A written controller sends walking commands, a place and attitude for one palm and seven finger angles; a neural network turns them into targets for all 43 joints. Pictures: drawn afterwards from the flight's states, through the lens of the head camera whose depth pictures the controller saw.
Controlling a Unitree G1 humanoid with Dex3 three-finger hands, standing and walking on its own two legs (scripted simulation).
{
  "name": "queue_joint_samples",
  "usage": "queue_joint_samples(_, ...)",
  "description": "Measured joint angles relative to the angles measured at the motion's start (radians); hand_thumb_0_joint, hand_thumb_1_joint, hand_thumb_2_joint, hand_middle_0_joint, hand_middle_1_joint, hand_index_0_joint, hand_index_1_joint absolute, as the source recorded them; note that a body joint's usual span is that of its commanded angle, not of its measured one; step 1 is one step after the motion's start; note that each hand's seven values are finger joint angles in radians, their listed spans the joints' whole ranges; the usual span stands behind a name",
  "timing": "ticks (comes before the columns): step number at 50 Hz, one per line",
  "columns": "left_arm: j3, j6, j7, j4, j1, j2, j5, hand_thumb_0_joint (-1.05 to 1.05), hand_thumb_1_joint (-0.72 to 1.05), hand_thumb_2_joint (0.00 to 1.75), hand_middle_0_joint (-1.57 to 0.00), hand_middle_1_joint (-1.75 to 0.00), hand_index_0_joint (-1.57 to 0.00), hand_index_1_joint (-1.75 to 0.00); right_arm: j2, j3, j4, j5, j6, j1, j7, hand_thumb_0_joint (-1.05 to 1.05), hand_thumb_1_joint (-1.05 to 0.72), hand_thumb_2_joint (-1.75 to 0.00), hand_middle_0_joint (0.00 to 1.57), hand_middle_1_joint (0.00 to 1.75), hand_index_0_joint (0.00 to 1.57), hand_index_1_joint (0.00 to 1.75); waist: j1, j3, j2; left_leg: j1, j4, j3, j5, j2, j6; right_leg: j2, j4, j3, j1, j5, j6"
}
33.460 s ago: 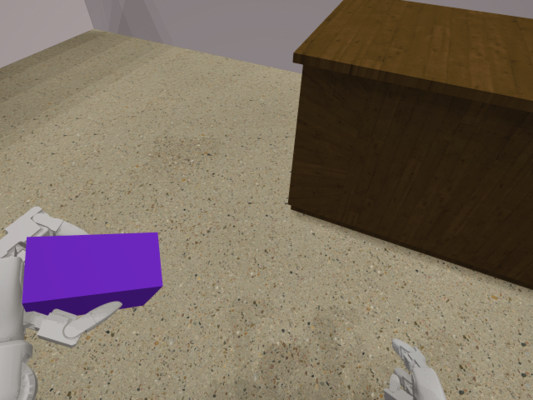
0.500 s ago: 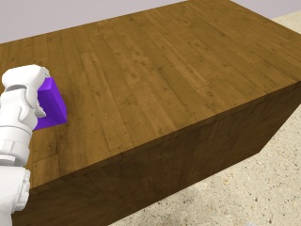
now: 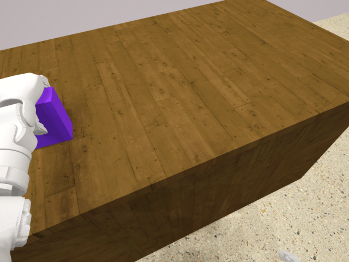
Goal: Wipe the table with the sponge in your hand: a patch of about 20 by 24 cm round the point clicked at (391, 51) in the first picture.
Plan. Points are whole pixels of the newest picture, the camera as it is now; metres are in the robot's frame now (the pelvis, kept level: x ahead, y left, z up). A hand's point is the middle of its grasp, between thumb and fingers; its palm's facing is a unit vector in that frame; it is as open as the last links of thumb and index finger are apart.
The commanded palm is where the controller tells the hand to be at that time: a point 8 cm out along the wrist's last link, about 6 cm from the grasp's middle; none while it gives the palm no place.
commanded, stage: slide back across to the first lane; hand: left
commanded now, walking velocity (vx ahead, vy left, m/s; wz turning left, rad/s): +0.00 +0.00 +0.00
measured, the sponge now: (43, 125) +0.39 +0.35 +0.10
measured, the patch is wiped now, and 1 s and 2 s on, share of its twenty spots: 1.00 1.00 1.00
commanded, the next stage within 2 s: wipe back along the first lane in 0.32 s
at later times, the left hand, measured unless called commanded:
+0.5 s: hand (6, 116) +0.38 +0.40 +0.15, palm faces -0.07 +0.00 -1.00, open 10.1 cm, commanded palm +0.34 +0.38 +0.21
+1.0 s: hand (11, 131) +0.34 +0.36 +0.14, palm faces +0.00 -0.01 -1.00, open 10.1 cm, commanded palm +0.30 +0.36 +0.19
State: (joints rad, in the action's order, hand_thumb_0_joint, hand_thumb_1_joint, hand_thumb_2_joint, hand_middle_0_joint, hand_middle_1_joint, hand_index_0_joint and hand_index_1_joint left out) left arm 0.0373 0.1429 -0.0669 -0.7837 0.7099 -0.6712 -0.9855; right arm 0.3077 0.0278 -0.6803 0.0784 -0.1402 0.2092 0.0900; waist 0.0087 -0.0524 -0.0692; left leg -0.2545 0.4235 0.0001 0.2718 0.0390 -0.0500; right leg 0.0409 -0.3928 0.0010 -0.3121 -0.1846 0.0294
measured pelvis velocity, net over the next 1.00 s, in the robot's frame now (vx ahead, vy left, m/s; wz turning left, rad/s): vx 0.01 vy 0.02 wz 0.03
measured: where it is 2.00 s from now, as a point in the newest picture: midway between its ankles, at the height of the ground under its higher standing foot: outside the picture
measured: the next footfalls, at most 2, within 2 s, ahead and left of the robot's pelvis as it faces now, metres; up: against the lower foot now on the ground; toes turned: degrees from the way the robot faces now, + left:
none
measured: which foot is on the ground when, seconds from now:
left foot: down 0.00-1.00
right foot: down 0.00-1.00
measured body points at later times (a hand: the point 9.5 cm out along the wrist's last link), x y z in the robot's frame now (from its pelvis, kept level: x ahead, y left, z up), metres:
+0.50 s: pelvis +0.02 +0.03 +0.00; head +0.06 +0.01 +0.45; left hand +0.38 +0.39 +0.20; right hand +0.21 -0.20 -0.11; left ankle -0.04 +0.09 -0.74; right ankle +0.00 -0.10 -0.74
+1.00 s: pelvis +0.01 +0.02 +0.00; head +0.03 +0.00 +0.45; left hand +0.33 +0.36 +0.20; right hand +0.23 -0.19 -0.10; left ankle -0.04 +0.09 -0.74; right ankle +0.00 -0.10 -0.74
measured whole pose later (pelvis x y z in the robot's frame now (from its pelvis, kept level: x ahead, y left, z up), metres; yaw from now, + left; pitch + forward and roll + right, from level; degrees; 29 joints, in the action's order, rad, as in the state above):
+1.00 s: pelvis +0.01 +0.02 +0.00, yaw +2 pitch +3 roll -1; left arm 0.00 0.32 -0.15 -0.26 0.38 -0.63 -0.93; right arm 0.30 0.06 -0.62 0.06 -0.10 0.09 0.04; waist 0.09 -0.03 -0.09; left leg -0.16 0.38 0.03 0.27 0.07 -0.08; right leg 0.01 -0.35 -0.02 -0.21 -0.20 0.00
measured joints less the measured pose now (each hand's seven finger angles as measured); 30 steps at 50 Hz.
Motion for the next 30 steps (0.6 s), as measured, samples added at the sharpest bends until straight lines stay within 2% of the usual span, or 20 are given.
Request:
queue_joint_samples(7,0.001,0.047,-0.041,0.101,-0.064,-0.011,0.014,0.0,-0.53,1.06,-0.73,-1.32,-0.76,-1.33,0.002,0.004,0.014,-0.001,0.007,-0.032,-0.009,0.01,-0.9,-0.9,0.2,0.3,0.2,0.3,0.016,0.012,-0.004,0.036,-0.017,0.007,0.002,0.012,-0.014,-0.012,0.023,-0.005,0.042,-0.004,-0.014)
queue_joint_samples(15,-0.027,0.058,-0.095,0.194,-0.084,-0.016,0.017,0.0,-0.52,1.06,-0.72,-1.32,-0.76,-1.33,0.001,0.004,0.035,-0.004,0.028,-0.058,-0.013,0.01,-0.9,-0.9,0.2,0.3,0.2,0.3,0.045,0.021,-0.004,0.046,-0.03,0.029,-0.002,0.03,-0.026,-0.03,0.046,-0.025,0.065,-0.005,-0.023)
queue_joint_samples(22,-0.021,0.047,-0.108,0.245,-0.102,-0.008,0.024,0.0,-0.52,1.06,-0.72,-1.32,-0.76,-1.33,-0.009,0.015,0.039,-0.013,0.032,-0.079,-0.024,0.01,-0.9,-0.9,0.2,0.3,0.2,0.3,0.059,0.024,-0.004,0.046,-0.037,0.036,-0.004,0.039,-0.034,-0.039,0.056,-0.032,0.069,-0.004,-0.027)
queue_joint_samples(30,-0.026,0.081,-0.104,0.347,-0.166,0.009,0.03,0.0,-0.52,1.06,-0.72,-1.32,-0.75,-1.33,-0.013,0.015,0.05,-0.018,0.033,-0.066,-0.044,0.01,-0.9,-0.9,0.2,0.3,0.2,0.3,0.065,0.021,-0.016,0.047,-0.043,0.038,-0.007,0.045,-0.039,-0.045,0.058,-0.032,0.07,-0.004,-0.026)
